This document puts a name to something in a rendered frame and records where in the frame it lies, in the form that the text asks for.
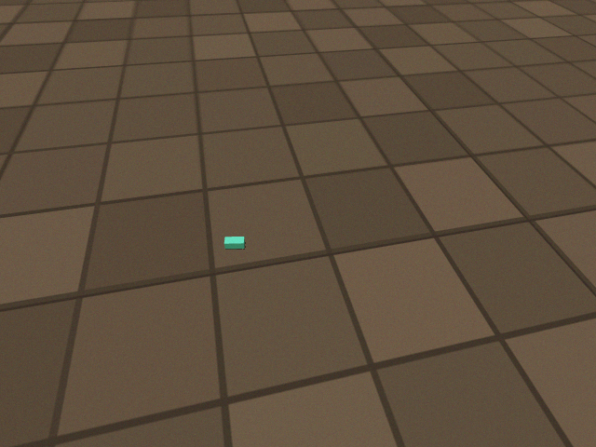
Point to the small box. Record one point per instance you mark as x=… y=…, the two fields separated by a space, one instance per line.
x=234 y=242

